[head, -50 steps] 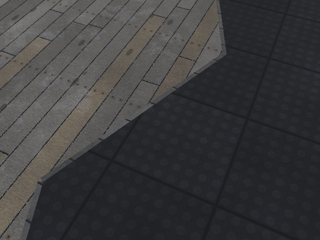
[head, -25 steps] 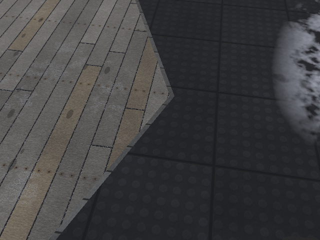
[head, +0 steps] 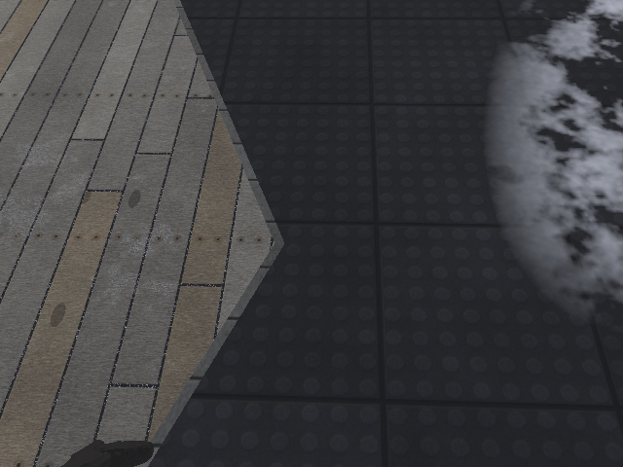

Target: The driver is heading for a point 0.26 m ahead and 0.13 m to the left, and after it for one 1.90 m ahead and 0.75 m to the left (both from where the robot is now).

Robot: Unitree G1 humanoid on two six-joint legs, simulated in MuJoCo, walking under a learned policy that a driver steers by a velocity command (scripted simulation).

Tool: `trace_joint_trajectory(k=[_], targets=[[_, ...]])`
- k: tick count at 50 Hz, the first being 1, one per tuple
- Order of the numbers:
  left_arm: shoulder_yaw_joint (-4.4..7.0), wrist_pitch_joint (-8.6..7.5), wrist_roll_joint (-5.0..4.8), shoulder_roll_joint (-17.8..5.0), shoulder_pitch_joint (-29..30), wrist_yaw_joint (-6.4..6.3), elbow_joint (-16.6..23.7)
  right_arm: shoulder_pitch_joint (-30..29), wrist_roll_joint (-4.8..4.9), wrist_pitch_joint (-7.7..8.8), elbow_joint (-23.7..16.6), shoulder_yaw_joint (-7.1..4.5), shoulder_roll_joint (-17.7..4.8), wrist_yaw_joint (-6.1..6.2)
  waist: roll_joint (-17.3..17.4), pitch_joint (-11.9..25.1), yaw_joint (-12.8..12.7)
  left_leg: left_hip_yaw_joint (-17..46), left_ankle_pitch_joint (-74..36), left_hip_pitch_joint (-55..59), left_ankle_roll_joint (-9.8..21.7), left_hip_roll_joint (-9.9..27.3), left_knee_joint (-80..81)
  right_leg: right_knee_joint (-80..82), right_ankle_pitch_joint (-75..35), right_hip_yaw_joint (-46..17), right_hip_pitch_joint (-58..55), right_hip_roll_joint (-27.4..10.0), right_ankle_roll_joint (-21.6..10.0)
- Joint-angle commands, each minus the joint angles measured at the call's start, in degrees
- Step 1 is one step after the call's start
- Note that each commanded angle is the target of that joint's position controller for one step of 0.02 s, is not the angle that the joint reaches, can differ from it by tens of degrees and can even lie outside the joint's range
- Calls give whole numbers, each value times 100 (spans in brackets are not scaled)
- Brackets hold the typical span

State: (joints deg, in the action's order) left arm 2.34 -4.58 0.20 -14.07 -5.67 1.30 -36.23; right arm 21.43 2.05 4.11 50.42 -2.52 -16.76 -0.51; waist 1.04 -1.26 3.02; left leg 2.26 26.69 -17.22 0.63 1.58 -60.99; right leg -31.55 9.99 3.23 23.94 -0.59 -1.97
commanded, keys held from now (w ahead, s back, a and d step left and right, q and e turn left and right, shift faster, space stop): w+q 0.12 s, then q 0.88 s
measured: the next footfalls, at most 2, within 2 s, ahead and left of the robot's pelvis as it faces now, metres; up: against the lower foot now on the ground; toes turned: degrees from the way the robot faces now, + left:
left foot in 0.40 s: +0.33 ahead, +0.15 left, +0.00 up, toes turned +14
right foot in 0.88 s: +0.39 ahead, -0.06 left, +0.00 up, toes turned +35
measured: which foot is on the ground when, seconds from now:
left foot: up 0.00-0.38, down 0.40-0.88, up 0.90-1.00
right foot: down 0.00-0.40, up 0.42-0.86, down 0.88-1.00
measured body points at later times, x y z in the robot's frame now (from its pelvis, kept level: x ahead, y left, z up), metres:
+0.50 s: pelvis +0.20 +0.05 -0.01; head +0.25 +0.08 +0.44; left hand +0.26 +0.35 -0.12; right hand +0.44 -0.17 -0.09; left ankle +0.29 +0.14 -0.73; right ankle +0.13 -0.12 -0.63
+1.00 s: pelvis +0.28 +0.02 +0.01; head +0.31 +0.02 +0.46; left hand +0.24 +0.33 -0.08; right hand +0.57 -0.14 -0.09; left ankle +0.22 +0.12 -0.66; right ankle +0.35 -0.08 -0.73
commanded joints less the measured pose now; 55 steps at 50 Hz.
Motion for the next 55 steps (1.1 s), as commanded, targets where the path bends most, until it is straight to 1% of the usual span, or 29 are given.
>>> trace_joint_trajectory(k=[1,2,5,8,12,16,18,19,20,21,22,23,24,25,26,27,29,32,36,40,43,44,45,46,47,48,50,53,55], targets=[[221,-45,-15,-562,-993,-14,-91,-588,-51,86,-608,-188,-669,47,-552,456,-618,314,-716,-2547,64,513,-856,1754,-12,-1950,-2447,-1573,-959],[229,-100,24,-578,-830,-11,-124,-360,-43,10,-602,-191,-553,41,-883,408,-383,373,-988,-2170,5,630,-757,1959,-285,-1641,-2026,-1570,-979],[290,-232,50,-591,-652,-33,-301,-352,-18,-168,-595,-171,-299,48,-551,149,-187,401,-1320,-2029,-113,664,-534,2346,-944,-914,-1532,-1505,-993],[335,-223,81,-728,-628,-129,-453,-723,-103,-207,-795,-170,-227,29,-425,-116,-169,358,-2000,-2265,-206,567,304,2266,-2296,-136,-1548,-1418,-905],[396,-94,27,-980,-693,-281,-555,-1445,-180,-172,-1100,-88,-35,-156,-438,-96,-425,-248,-3054,-1592,-139,341,1870,1978,-3006,651,-1523,-1229,-694],[485,81,-169,-1210,-699,-345,-622,-1546,-187,-236,-1381,-212,-329,-308,-604,119,-354,-417,-2396,-1419,143,159,2410,1251,-3505,662,-2264,-1520,-529],[525,177,-259,-1286,-538,-385,-573,-953,-202,-248,-1313,-360,-592,-325,-598,443,-11,-665,-2073,-665,387,-185,2762,163,-4177,738,-2333,-1427,-346],[483,210,-262,-1163,-564,-381,-560,-322,-210,-230,-1150,-504,-859,-262,-317,774,284,-706,-2641,236,574,-450,3276,-927,-3808,872,-2105,-1095,-116],[378,186,-30,-909,-913,-351,-490,-36,-219,-246,-1184,-655,-1433,-105,696,1161,284,553,-5271,1577,945,421,3262,-2615,-1436,919,-850,-669,315],[202,137,173,-421,-1529,-279,-310,-488,-336,-250,-1469,-635,-1810,-36,1706,1889,-404,3235,-6908,3068,2392,1941,3228,-4828,3130,246,1110,477,731],[257,86,20,-906,-1371,-191,-393,-433,-301,-250,-1628,-557,-1471,-112,839,2759,45,3511,-5742,3033,2533,2006,3696,-5210,2960,-972,1240,312,615],[285,111,-144,-1027,-855,-183,-264,-744,-251,-229,-1683,-482,-1173,-126,455,2133,26,2849,-4742,2554,2209,1708,3794,-5095,2484,-956,1512,103,487],[279,166,-81,-947,-666,-252,-272,-990,-138,-241,-1653,-429,-944,-109,-8,1430,-136,2324,-4041,1778,1821,1366,3904,-4552,2058,-888,1606,-116,462],[305,250,16,-990,-549,-341,-295,-1191,-90,-275,-1678,-364,-746,-57,-19,1107,-238,2048,-3581,1122,1597,1161,4030,-4062,1781,-890,1422,-270,457],[325,332,36,-1008,-571,-359,-278,-1306,-146,-313,-1720,-355,-743,-28,124,930,-387,1922,-3326,532,1492,981,4173,-3756,1592,-864,1038,-266,440],[318,380,58,-949,-624,-366,-277,-1372,-226,-332,-1764,-379,-809,-8,255,897,-458,1869,-3336,223,1454,869,4246,-3528,1450,-793,798,-168,451],[271,405,66,-783,-672,-391,-309,-1337,-260,-341,-1781,-425,-913,56,370,974,-472,1751,-3539,91,1441,762,4241,-2970,1327,-766,638,-59,521],[237,439,57,-716,-465,-416,-285,-1286,-188,-412,-1806,-463,-999,174,404,1091,-378,1893,-2703,130,1335,679,4223,-2350,974,-881,635,14,625],[239,431,16,-717,-175,-375,-203,-1351,-183,-527,-1881,-464,-978,235,669,859,-253,2220,-1164,-72,1147,499,4326,-1622,732,-948,464,119,639],[268,303,-39,-758,-139,-292,-166,-1241,-179,-608,-1908,-465,-942,206,845,815,-154,2663,-1324,204,1089,503,4125,-750,934,-938,81,248,510],[356,232,-40,-861,-599,-220,-301,-1309,-81,-679,-1959,-434,-852,225,771,788,-439,2645,-1440,-42,770,168,3689,870,109,-847,-1015,109,244],[447,253,60,-1229,-729,-239,-282,-1111,-91,-683,-1975,-365,-598,221,7,908,-352,2118,-337,-669,461,-243,2825,1192,-36,-1647,-1698,-940,-137],[535,323,238,-1663,-607,-255,-300,-1180,-35,-628,-2181,-381,-596,205,-1762,517,-148,700,687,-1843,113,-1180,1616,1536,-1001,-3004,-1633,-1968,-1026],[485,299,291,-1369,-375,-268,-131,-1095,-182,-546,-2108,-523,-1068,177,-1564,548,-208,730,781,-1952,-156,-775,178,1508,-1430,-3340,-1382,-2414,-1445],[393,301,216,-1049,-66,-317,-4,-927,-142,-563,-1928,-604,-1225,148,-1068,545,-103,723,414,-1877,-250,-664,-396,1346,-1548,-2678,-1329,-2097,-1252],[350,317,125,-885,127,-339,44,-781,-120,-633,-1758,-600,-1104,163,-797,451,-48,602,112,-1869,-358,-623,-680,1230,-1481,-2068,-1329,-1673,-946],[299,358,13,-821,77,-378,41,-785,-117,-736,-1738,-502,-763,162,-752,314,-154,430,-284,-2075,-514,-536,-1048,1178,-1697,-1487,-1462,-1405,-838],[345,456,75,-952,-288,-414,-36,-1311,-42,-735,-1992,-396,-537,131,-1006,316,-477,51,-532,-2188,-652,-327,-225,1224,-1785,-1078,-1956,-1332,-938],[390,498,60,-1091,-424,-398,-94,-1469,-95,-715,-2095,-320,-408,103,-1113,489,-587,-15,-340,-1758,-659,-205,477,1142,-1935,-1016,-2074,-1418,-1012]])
Keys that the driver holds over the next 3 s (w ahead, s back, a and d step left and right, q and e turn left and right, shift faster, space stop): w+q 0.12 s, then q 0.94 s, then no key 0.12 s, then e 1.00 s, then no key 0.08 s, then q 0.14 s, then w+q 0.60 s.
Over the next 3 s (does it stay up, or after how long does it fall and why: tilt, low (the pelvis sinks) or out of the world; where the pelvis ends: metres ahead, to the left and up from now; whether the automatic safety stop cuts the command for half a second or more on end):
stays up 0.44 0.17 -0.02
